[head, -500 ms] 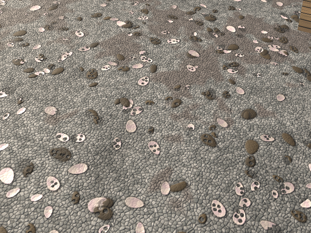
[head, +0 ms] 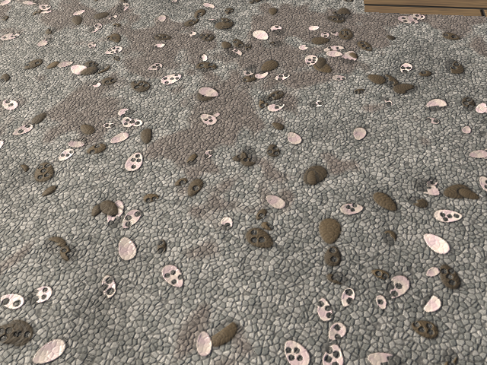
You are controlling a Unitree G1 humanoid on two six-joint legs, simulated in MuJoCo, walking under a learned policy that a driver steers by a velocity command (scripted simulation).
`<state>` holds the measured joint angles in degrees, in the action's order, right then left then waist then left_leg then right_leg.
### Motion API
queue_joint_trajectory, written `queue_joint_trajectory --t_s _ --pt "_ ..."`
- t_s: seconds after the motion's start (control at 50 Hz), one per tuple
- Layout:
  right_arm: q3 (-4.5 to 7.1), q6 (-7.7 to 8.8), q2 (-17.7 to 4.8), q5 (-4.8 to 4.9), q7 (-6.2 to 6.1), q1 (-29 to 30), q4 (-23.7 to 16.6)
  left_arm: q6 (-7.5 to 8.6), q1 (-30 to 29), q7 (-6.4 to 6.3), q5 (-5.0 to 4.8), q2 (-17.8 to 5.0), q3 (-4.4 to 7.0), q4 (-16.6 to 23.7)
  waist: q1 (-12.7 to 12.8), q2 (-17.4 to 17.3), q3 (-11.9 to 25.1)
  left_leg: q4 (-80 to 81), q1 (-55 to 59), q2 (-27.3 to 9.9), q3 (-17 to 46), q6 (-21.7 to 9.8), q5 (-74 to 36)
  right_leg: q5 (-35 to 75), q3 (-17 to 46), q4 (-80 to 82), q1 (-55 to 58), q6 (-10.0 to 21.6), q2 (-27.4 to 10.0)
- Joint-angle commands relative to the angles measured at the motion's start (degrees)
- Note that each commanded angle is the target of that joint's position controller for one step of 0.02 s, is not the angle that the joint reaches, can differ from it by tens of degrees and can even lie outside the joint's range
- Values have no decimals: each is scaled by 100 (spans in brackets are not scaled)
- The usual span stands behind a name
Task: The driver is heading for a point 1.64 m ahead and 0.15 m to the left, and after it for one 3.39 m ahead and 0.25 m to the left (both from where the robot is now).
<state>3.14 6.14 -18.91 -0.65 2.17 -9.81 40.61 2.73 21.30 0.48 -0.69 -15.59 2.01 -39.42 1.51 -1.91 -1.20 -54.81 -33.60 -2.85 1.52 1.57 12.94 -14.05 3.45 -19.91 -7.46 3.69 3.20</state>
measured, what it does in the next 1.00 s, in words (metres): walks ahead: left foot, then right foot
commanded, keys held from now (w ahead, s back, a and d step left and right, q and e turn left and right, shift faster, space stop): w+e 0.18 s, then w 0.02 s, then w+q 0.80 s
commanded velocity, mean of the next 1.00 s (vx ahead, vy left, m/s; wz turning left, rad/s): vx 0.49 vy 0.00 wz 0.11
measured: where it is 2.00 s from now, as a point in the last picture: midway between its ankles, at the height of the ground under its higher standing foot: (223, 183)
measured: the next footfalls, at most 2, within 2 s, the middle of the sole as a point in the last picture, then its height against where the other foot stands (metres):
left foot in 0.24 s outside the picture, level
right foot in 0.70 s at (329, 339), level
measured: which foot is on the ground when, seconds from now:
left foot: up 0.00-0.22, down 0.24-0.70, up 0.72-1.00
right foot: down 0.00-0.24, up 0.26-0.68, down 0.70-1.00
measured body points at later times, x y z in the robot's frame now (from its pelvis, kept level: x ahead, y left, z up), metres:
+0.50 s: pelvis +0.29 +0.03 +0.00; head +0.32 +0.03 +0.45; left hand +0.50 +0.26 -0.09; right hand +0.30 -0.26 -0.12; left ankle +0.30 +0.12 -0.75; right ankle +0.33 -0.13 -0.69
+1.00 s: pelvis +0.54 -0.03 +0.00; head +0.56 -0.03 +0.45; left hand +0.53 +0.26 -0.12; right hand +0.76 -0.27 -0.09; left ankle +0.62 +0.14 -0.68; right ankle +0.51 -0.15 -0.75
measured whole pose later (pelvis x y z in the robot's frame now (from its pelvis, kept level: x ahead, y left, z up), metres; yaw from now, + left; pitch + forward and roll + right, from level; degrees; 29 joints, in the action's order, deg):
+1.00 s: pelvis +0.54 -0.03 +0.00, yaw +11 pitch +1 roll -2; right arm 4.1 1.0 -18.6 1.3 1.0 -10.3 38.1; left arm 5.3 19.4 0.1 0.4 -16.2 3.9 -44.6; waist 3.9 -2.9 -2.2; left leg -53.6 -38.4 -4.9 3.4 1.3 7.7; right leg -12.8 -7.7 -15.6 -3.3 1.0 1.0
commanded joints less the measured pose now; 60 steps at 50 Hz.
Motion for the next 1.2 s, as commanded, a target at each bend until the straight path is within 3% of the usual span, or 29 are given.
queue_joint_trajectory --t_s 0.02,0.08,0.18,0.2,0.24,0.26,0.28,0.3,0.32,0.34,0.36,0.38,0.42,0.5,0.6,0.64,0.68,0.7,0.72,0.74,0.76,0.78,0.82,0.86,0.98,1.06,1.12,1.16,1.2 --pt "38 65 -291 -12 -22 730 -540 87 -196 -144 -36 -1169 347 387 17 569 -200 1186 -438 136 -52 202 -956 1627 1051 890 -4 979 -1095" --pt "-33 79 -154 54 16 1340 -699 60 124 -200 -79 -1240 393 213 240 705 -250 2168 202 375 -83 205 -1740 1383 1015 839 -357 789 -1003" --pt "103 133 -487 115 21 1300 -730 -7 214 -247 -124 -1202 454 44 59 872 -209 2714 594 313 294 -80 -1507 1566 1606 320 322 555 -1379" --pt "144 147 -553 113 11 1061 -670 -35 191 -243 -93 -1177 458 35 -38 955 -78 2708 839 337 194 -178 -1247 2066 1606 71 495 510 -1406" --pt "299 151 -809 58 -40 -129 -379 -77 157 -206 18 -923 353 53 -599 958 870 2728 2595 272 -52 -558 -1272 3313 1134 -1519 382 251 -955" --pt "336 119 -1099 -32 -70 -1036 -317 -84 292 -203 141 -576 211 179 -856 261 1822 2480 4224 -721 1220 -1001 -1037 1878 881 -3239 -562 71 -520" --pt "427 67 -1392 -32 26 -1362 18 -12 1360 -157 -90 -91 90 148 -263 -1995 2402 3387 5717 -1833 4275 -1968 529 -1841 653 -5150 -2587 -317 359" --pt "279 73 -759 151 52 -1193 -67 34 1056 -152 -162 -696 156 16 -481 -1188 1860 3814 5404 -1689 4578 -1829 1474 -1798 957 -5656 -3169 -285 31" --pt "210 43 -515 183 19 -789 -120 71 206 -124 -168 -993 229 163 -566 -578 1036 3849 4628 -1484 3555 -1652 1125 -1289 687 -5629 -3352 -256 -246" --pt "189 7 -521 128 6 -529 -167 133 -320 -140 -64 -970 203 295 -496 -8 642 3906 3883 -1249 2996 -1563 362 -900 447 -5375 -3215 -239 -472" --pt "178 -27 -494 85 -5 -411 -162 206 -642 -136 58 -916 216 397 -411 160 299 3996 3325 -1055 2604 -1584 -349 -669 344 -5002 -3167 -245 -616" --pt "156 -27 -484 32 -36 -389 -170 247 -627 -113 82 -838 208 441 -261 -68 294 4073 3025 -930 2433 -1622 -853 -529 345 -4762 -2913 -261 -728" --pt "139 -34 -414 100 -82 -461 -123 269 -540 -76 108 -640 144 446 -130 -257 326 4221 2850 -777 2162 -1721 -1196 -581 242 -4154 -2777 -364 -785" --pt "236 -97 -740 205 -197 -607 -28 306 -1252 -28 160 -342 -23 660 -277 -240 49 4454 2061 -594 1622 -1652 -1094 148 -27 -2448 -2323 -569 -681" --pt "265 -231 -809 262 -247 -1088 109 393 -1962 45 38 -534 35 803 -506 -260 26 4149 1927 -513 1689 -1306 -673 1442 49 -1206 -1504 -630 -346" --pt "274 -274 -808 266 -259 -1129 116 416 -1944 36 10 -670 115 831 -394 -337 49 3866 2052 -578 1949 -1153 -375 1267 93 -941 -1167 -532 -338" --pt "226 -309 -617 231 -259 -1092 81 426 -1390 -9 16 -809 236 694 -42 -359 232 3247 1882 -340 1937 -922 -367 997 2 -615 -241 -320 -393" --pt "128 -290 -334 178 -240 -1038 4 434 -748 -58 74 -1023 331 623 300 -134 685 2192 1530 -25 1649 -716 -235 702 424 -562 721 -63 -902" --pt "0 -262 114 98 -254 -1228 -134 377 -8 -108 140 -1385 421 542 444 991 1388 330 380 579 907 -389 1379 117 1868 -381 2160 351 -2072" --pt "3 -220 -47 308 -266 -1725 -321 294 177 -29 136 -1556 477 375 174 2333 1580 -1060 -946 609 592 -280 2221 -1514 4113 265 2455 995 -2902" --pt "128 -264 -510 375 -291 -1537 -177 293 -122 -8 79 -1024 361 442 225 1431 911 -1652 -1260 247 780 -209 1669 -2087 3766 469 1950 893 -2659" --pt "169 -301 -623 321 -274 -1078 -225 286 -330 -14 64 -768 291 441 258 1036 394 -1714 -1272 112 646 -183 1192 -1426 2747 471 1412 715 -2373" --pt "195 -357 -469 213 -256 -800 -263 301 -730 -1 155 -527 222 377 46 704 57 -1397 -927 -174 607 -143 572 -53 1616 688 654 589 -1909" --pt "165 -433 -267 236 -198 -747 -332 363 -823 -15 148 -533 249 276 -63 905 -14 -1202 -625 -315 485 -85 309 678 947 919 260 618 -1783" --pt "61 -449 -15 188 -72 -18 -627 367 -714 -62 94 -879 384 -57 47 538 -143 389 -699 -347 299 -15 -860 1673 -243 1157 403 676 -1772" --pt "10 -405 18 200 70 711 -871 291 -463 -93 14 -1098 443 -273 274 451 -346 1400 -437 -246 -60 -195 -1342 1775 -795 1155 608 536 -1818" --pt "45 -417 -92 207 145 1002 -1068 199 -318 -92 -74 -1244 495 -412 251 488 -393 1790 -320 -113 -280 -438 -906 2484 -1057 850 1067 394 -1952" --pt "151 -457 -294 174 152 763 -1097 124 -326 -122 -115 -1431 548 -427 -2 673 -72 1873 357 255 -614 -683 -324 4405 -1296 66 1254 272 -1933" --pt "451 -523 -786 196 63 -749 -734 57 -385 -163 -146 -1409 518 -385 -866 558 782 2289 2569 723 -746 -1071 -506 5061 -1601 -2015 566 6 -1654"
Keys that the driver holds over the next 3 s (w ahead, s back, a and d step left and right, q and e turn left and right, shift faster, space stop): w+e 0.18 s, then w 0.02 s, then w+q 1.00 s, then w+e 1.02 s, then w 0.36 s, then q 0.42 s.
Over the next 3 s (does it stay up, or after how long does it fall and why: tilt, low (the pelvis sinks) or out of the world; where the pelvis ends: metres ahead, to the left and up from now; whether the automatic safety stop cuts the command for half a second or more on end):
stays up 1.53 0.08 -0.01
